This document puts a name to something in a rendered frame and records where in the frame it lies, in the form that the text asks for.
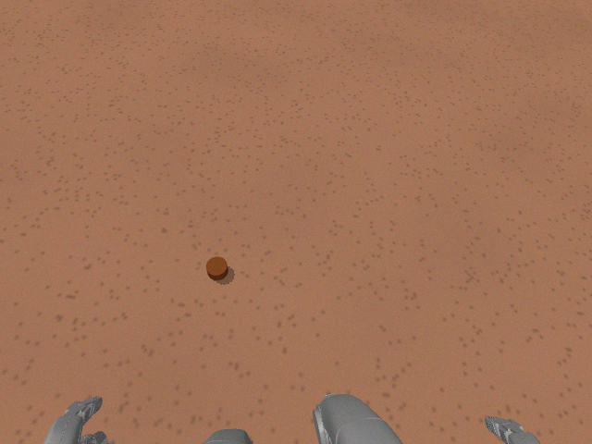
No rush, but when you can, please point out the right robot hand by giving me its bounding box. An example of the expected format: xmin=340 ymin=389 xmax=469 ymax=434
xmin=485 ymin=416 xmax=541 ymax=444

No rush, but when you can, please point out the tin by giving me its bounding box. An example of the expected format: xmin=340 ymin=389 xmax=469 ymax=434
xmin=206 ymin=256 xmax=228 ymax=280

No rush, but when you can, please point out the left robot hand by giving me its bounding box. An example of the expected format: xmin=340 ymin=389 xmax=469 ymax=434
xmin=43 ymin=397 xmax=114 ymax=444

